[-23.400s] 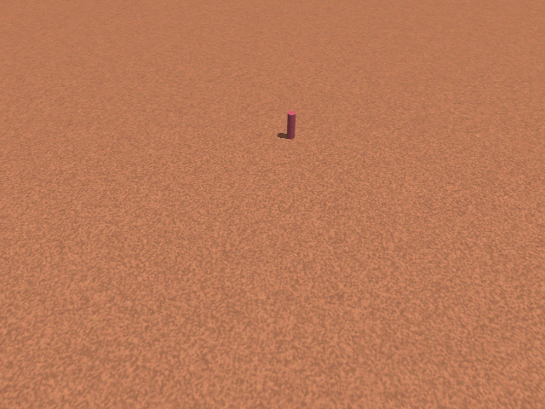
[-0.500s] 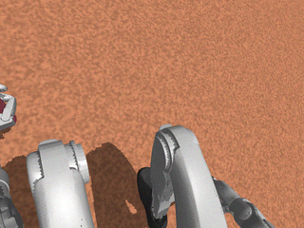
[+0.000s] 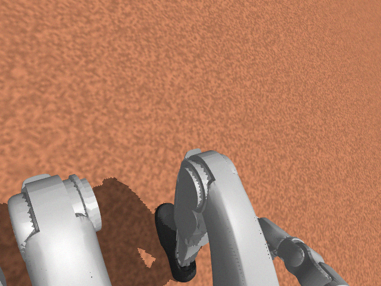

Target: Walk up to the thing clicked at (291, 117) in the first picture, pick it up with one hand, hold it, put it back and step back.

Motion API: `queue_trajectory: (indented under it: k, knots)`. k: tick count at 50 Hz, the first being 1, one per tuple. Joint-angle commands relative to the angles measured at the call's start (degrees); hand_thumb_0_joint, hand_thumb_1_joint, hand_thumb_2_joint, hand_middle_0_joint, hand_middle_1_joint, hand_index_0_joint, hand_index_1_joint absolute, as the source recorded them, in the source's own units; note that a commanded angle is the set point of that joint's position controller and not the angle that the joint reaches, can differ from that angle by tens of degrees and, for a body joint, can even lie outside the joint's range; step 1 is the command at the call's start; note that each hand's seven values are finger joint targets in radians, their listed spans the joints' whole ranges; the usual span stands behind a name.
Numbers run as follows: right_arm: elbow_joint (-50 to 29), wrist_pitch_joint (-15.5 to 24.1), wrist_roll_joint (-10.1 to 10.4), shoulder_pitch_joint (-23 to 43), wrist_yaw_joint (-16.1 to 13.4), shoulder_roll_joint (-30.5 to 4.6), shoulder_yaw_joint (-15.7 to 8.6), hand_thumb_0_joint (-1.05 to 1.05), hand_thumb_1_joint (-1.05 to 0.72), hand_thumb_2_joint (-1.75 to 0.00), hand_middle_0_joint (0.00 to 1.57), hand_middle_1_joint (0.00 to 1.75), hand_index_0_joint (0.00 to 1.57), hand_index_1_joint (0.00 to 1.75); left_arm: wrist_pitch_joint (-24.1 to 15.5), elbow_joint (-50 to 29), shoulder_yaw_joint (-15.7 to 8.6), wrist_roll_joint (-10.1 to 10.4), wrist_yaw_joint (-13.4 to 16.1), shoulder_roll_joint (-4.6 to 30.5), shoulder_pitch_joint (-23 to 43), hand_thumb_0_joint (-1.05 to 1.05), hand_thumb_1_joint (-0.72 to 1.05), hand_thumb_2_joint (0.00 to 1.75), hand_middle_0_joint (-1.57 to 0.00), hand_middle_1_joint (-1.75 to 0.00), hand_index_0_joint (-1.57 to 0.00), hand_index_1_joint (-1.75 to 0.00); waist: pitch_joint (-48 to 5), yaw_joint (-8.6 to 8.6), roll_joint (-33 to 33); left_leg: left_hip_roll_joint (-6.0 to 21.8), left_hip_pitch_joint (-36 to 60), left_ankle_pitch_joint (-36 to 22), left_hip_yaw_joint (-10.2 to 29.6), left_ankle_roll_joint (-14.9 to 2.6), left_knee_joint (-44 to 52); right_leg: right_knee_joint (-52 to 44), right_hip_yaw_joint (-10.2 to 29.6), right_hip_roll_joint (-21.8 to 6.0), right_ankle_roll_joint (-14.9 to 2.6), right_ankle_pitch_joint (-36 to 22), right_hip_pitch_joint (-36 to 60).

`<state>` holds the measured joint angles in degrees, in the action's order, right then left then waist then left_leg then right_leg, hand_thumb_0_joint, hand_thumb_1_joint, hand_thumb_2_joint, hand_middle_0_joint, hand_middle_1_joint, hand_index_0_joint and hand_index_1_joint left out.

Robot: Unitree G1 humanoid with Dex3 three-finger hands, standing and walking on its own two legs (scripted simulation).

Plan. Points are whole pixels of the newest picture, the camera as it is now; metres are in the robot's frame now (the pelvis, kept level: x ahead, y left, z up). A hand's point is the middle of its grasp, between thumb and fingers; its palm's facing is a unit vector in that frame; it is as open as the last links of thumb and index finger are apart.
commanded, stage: lower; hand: left
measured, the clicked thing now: out of the picture +0.41 +0.31 -0.17
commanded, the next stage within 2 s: loosen in 0.48 s
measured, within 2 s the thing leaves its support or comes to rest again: rests again in 0.40 s
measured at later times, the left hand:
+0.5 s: hand out of the picture +0.41 +0.30 -0.17, palm faces +0.40 -0.92 -0.01, open 6.2 cm
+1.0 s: hand out of the picture +0.41 +0.30 -0.17, palm faces +0.40 -0.92 +0.01, open 10.3 cm
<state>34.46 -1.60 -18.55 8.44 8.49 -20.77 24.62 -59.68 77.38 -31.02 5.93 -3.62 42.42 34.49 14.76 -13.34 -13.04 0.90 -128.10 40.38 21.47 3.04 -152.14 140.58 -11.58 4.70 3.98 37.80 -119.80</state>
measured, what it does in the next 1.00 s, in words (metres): stands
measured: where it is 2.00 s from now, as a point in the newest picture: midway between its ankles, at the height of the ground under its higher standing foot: (129, 278)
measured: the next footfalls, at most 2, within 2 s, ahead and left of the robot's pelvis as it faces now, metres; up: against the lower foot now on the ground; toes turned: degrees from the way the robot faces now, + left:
none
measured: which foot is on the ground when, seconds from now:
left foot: down 0.00-1.00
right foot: down 0.00-1.00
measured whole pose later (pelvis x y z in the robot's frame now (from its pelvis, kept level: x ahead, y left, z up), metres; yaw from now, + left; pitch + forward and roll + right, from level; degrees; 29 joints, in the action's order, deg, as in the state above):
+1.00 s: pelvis -0.01 +0.01 +0.00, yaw -2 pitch +11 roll -18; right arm 31.9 -1.5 -20.7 11.2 8.7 -20.8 29.2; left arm -64.1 80.7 -30.1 5.8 -0.2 46.6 34.4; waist 17.4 -13.2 -16.3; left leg 1.6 -126.7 41.1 24.4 1.7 -153.8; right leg 139.1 -13.8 6.2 4.4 36.8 -117.2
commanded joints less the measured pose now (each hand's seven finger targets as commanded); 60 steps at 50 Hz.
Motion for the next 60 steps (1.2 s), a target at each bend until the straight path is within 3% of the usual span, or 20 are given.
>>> queue_trajectory:
  k: [1, 3, 4, 5, 8, 9, 12, 29, 30, 31, 32, 33, 34, 35, 36, 39, 41, 53, 58, 60]
  knots:
    - [-1.78, 0.1, -0.68, -1.66, -0.98, -19.92, -5.92, 0.0, -0.9, -0.9, 0.2, 0.3, 0.2, 0.3, -5.4, -7.24, -0.87, 0.41, 1.27, 11.37, 12.17, 0.0, 0.52, 1.23, -1.27, -1.34, -1.29, -1.33, -33.16, -4.64, 28.3, 3.12, 22.43, -5.83, -7.24, -1.33, 18.03, -10.59, -7.58, 1.38, -4.25, -10.17, 15.13]
    - [-1.77, 0.14, -0.79, -1.4, -0.92, -20.09, -5.75, 0.0, -0.9, -0.9, 0.2, 0.3, 0.2, 0.3, -5.75, -7.1, -1.19, 0.51, 1.66, 11.76, 11.13, 0.0, 0.51, 1.23, -1.28, -1.34, -1.29, -1.33, -32.14, -4.19, 28.31, 3.25, 22.02, -5.41, -7.2, -1.33, 17.97, -10.58, -7.59, 1.57, -4.33, -9.9, 15.03]
    - [-1.85, 0.1, -0.97, -0.94, -0.96, -19.94, -5.5, 0.0, -0.9, -0.9, 0.2, 0.3, 0.2, 0.3, -5.93, -6.8, -0.34, 0.42, 1.67, 11.18, 11.84, 0.0, 0.52, 1.24, -1.27, -1.34, -1.29, -1.33, -32.09, -4.67, 28.31, 3.25, 22.19, -5.58, -7.2, -1.36, 17.74, -10.7, -7.69, 1.59, -4.17, -10.21, 15.2]
    - [-1.99, 0.25, -0.97, -1.09, -0.9, -20.19, -5.35, 0.0, -0.9, -0.9, 0.2, 0.3, 0.2, 0.3, -6.17, -6.89, -1.04, 0.4, 2.09, 12.15, 12.35, 0.0, 0.51, 1.24, -1.27, -1.34, -1.28, -1.33, -31.62, -4.92, 28.16, 3.25, 21.61, -5.21, -7.04, -1.48, 17.68, -10.72, -7.83, 1.64, -4.17, -10.05, 15.15]
    - [-1.82, 0.19, -1.35, -1.33, -0.91, -20.09, -4.88, 0.0, -0.9, -0.9, 0.2, 0.3, 0.2, 0.3, -6.82, -7.46, -1.2, 0.3, 2.4, 12.35, 11.85, 0.0, 0.52, 1.24, -1.27, -1.34, -1.28, -1.33, -33.63, -4.8, 28.72, 3.44, 23.62, -8.18, -6.69, -1.23, 17.29, -10.31, -7.93, 1.81, -4.06, -12.56, 16.77]
    - [-1.69, 0.08, -1.47, -1.12, -0.99, -20.15, -4.57, 0.0, -0.9, -0.9, 0.2, 0.3, 0.2, 0.3, -6.99, -7.05, -1.55, 0.04, 2.55, 13.8, 11.69, 0.0, 0.5, 1.23, -1.26, -1.33, -1.27, -1.32, -33.24, -4.67, 29.41, 3.51, 23.35, -7.83, -6.59, -1.21, 17.31, -10.27, -8.01, 1.91, -4.13, -12.13, 16.74]
    - [-1.93, 0.06, -1.58, -0.23, -1.07, -20.21, -4.54, 0.0, -0.9, -0.9, 0.2, 0.3, 0.2, 0.3, -7.01, -6.63, -0.35, -0.23, 2.61, 12.56, 11.65, 0.0, 0.51, 1.24, -1.26, -1.33, -1.27, -1.32, -31.32, -5.14, 29.4, 3.66, 22.81, -6.88, -6.55, -1.17, 17.5, -10.43, -8.28, 1.93, -4.18, -11.58, 15.86]
    - [-2.68, 0.12, -2.26, 0.8, -1.04, -20.7, -3.34, 0.0, -0.88, -0.9, 0.2, 0.3, 0.2, 0.3, -8.14, -4.18, -0.07, -0.29, 3.82, 13.39, 10.13, 0.0, 0.54, 1.26, -1.29, -1.33, -1.29, -1.33, -29.29, -5.66, 27.82, 4.09, 22.67, -6.44, -5.38, -1.31, 17.12, -10.8, -9.33, 2.57, -3.95, -11.48, 16.18]
    - [-2.55, 0.03, -2.4, 0.73, -1.07, -20.71, -3.2, 0.0, -0.9, -0.9, 0.2, 0.3, 0.2, 0.3, -8.37, -5.01, -0.12, -0.34, 3.91, 14.1, 11.18, 0.0, 0.5, 1.18, -1.32, -1.28, -1.33, -1.28, -29.83, -5.7, 28.46, 4.12, 23.02, -6.67, -5.25, -1.24, 17.16, -10.73, -9.4, 2.65, -3.95, -11.69, 16.63]
    - [-2.75, 0.07, -2.35, 1.39, -0.97, -20.72, -3.24, 0.0, -0.9, -0.89, 0.2, 0.3, 0.2, 0.3, -8.54, -5.35, 0.79, -0.42, 3.86, 12.79, 11.74, 0.0, 0.42, 1.1, -1.24, -1.2, -1.25, -1.2, -28.72, -6.16, 29.05, 4.21, 23.35, -6.49, -4.83, -0.99, 17.76, -10.26, -9.63, 2.49, -3.99, -11.4, 15.49]
    - [-2.5, 0.14, -2.45, 0.82, -1.03, -20.95, -3.26, 0.0, -0.9, -0.89, 0.2, 0.3, 0.2, 0.3, -8.67, -5.52, -0.65, -0.18, 3.97, 14.27, 10.97, 0.0, 0.39, 1.02, -1.2, -1.12, -1.21, -1.12, -30.37, -5.6, 29.93, 4.27, 24.55, -7.57, -4.87, -0.9, 17.61, -10.12, -9.59, 2.72, -4.05, -12.29, 16.49]
    - [-2.69, 0.09, -2.54, 0.89, -0.99, -20.86, -3.11, 0.0, -0.9, -0.89, 0.2, 0.3, 0.2, 0.3, -8.86, -6.03, -0.41, -0.03, 3.94, 14.47, 11.76, 0.0, 0.36, 0.94, -1.14, -1.04, -1.15, -1.04, -30.69, -5.69, 29.85, 4.22, 24.37, -7.81, -5.09, -0.99, 17.21, -10.32, -9.47, 2.71, -4.0, -12.48, 16.89]
    - [-3.21, 0.16, -2.27, 1.74, -0.95, -20.78, -3.03, 0.0, -0.91, -0.89, 0.2, 0.3, 0.2, 0.3, -9.03, -6.24, 0.34, 0.1, 3.75, 13.04, 11.67, 0.0, 0.34, 0.86, -1.1, -0.97, -1.11, -0.96, -29.08, -5.88, 29.46, 4.32, 23.71, -6.77, -4.6, -0.85, 17.91, -10.08, -9.79, 2.48, -4.0, -11.5, 15.77]
    - [-2.5, 0.1, -2.45, 1.08, -0.94, -21.05, -3.09, 0.0, -0.91, -0.89, 0.2, 0.3, 0.2, 0.3, -8.96, -4.9, -0.92, -0.12, 4.0, 14.6, 11.26, 0.0, 0.28, 0.78, -1.08, -0.95, -1.09, -0.93, -29.15, -5.89, 30.33, 4.35, 23.75, -6.84, -4.52, -0.81, 18.02, -9.93, -9.82, 2.61, -4.06, -11.65, 16.05]
    - [-3.25, 0.13, -2.41, 1.75, -0.9, -20.82, -3.02, 0.0, -0.91, -0.89, 0.2, 0.3, 0.2, 0.3, -9.02, -5.49, 0.29, -0.13, 3.92, 13.34, 11.37, 0.0, 0.21, 0.7, -1.05, -0.9, -1.06, -0.89, -28.31, -6.06, 29.46, 4.32, 23.24, -5.51, -4.45, -0.92, 18.07, -10.2, -9.9, 2.51, -3.96, -10.73, 15.15]
    - [-2.84, -0.1, -2.59, 1.3, -1.0, -20.99, -3.15, 0.0, -0.91, -0.9, 0.2, 0.3, 0.2, 0.3, -8.9, -5.23, -0.22, -0.39, 3.77, 14.22, 10.9, 0.0, 0.0, 0.57, -0.85, -0.71, -0.86, -0.71, -29.18, -5.9, 29.9, 4.4, 24.14, -6.62, -4.47, -0.83, 17.99, -10.27, -9.81, 2.69, -4.03, -11.55, 15.75]
    - [-3.37, -0.11, -2.43, 1.71, -0.99, -20.81, -2.95, 0.0, -0.92, -0.9, 0.2, 0.3, 0.2, 0.3, -8.71, -5.2, 0.87, -0.23, 3.59, 12.6, 11.16, 0.0, -0.09, 0.46, -0.74, -0.6, -0.74, -0.59, -28.28, -6.18, 29.65, 4.5, 24.08, -6.63, -4.11, -0.68, 18.54, -10.07, -10.02, 2.52, -4.05, -11.43, 15.2]
    - [-3.97, 0.05, -2.19, 1.84, -0.95, -20.35, -2.44, 0.0, -0.92, -0.9, 0.2, 0.3, 0.2, 0.3, -8.39, -3.41, 1.73, 0.19, 3.54, 12.3, 10.5, 0.0, -0.38, 0.2, -0.4, -0.26, -0.39, -0.26, -27.75, -5.98, 27.27, 4.18, 21.5, -4.44, -4.44, -1.43, 17.71, -11.19, -10.03, 3.05, -4.07, -9.85, 15.33]
    - [-3.98, -0.01, -2.2, 1.7, -1.07, -20.61, -2.44, 0.0, -0.91, -0.9, 0.2, 0.3, 0.2, 0.3, -8.78, -4.57, 0.92, 0.18, 3.86, 13.43, 10.5, 0.0, -0.45, 0.1, -0.24, -0.11, -0.23, -0.12, -28.05, -5.47, 28.6, 4.38, 23.21, -5.86, -4.02, -1.09, 18.26, -10.68, -10.12, 2.99, -4.13, -10.76, 15.43]
    - [-3.4, -0.18, -2.23, 1.64, -1.04, -20.18, -2.15, 0.0, -0.9, -0.9, 0.2, 0.3, 0.2, 0.3, -8.5, -2.12, 2.67, 0.08, 3.59, 11.25, 9.69, 0.0, -0.49, 0.09, -0.15, -0.07, -0.14, -0.07, -26.76, -6.01, 27.66, 4.36, 22.26, -4.76, -4.08, -1.16, 18.16, -11.02, -10.23, 3.09, -4.11, -9.87, 14.78]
